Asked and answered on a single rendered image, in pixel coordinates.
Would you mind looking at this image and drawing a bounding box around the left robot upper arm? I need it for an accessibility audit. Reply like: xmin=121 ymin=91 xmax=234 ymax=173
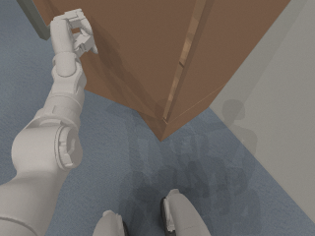
xmin=0 ymin=125 xmax=83 ymax=236

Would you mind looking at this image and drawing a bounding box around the left robot forearm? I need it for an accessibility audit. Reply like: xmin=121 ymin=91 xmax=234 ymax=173
xmin=11 ymin=52 xmax=87 ymax=168

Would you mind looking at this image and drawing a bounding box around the left robot shin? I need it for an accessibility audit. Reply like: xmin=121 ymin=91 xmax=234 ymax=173
xmin=102 ymin=210 xmax=116 ymax=216

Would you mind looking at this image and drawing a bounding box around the robot right foot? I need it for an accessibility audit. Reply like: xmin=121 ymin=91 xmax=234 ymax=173
xmin=159 ymin=197 xmax=176 ymax=236

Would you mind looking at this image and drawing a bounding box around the cupboard door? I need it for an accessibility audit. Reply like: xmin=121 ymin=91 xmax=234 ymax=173
xmin=32 ymin=0 xmax=198 ymax=121

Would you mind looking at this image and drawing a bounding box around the handle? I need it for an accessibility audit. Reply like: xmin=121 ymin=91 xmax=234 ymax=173
xmin=16 ymin=0 xmax=51 ymax=41

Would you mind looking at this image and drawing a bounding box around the robot left hand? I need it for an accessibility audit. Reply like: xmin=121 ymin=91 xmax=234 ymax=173
xmin=50 ymin=9 xmax=98 ymax=58

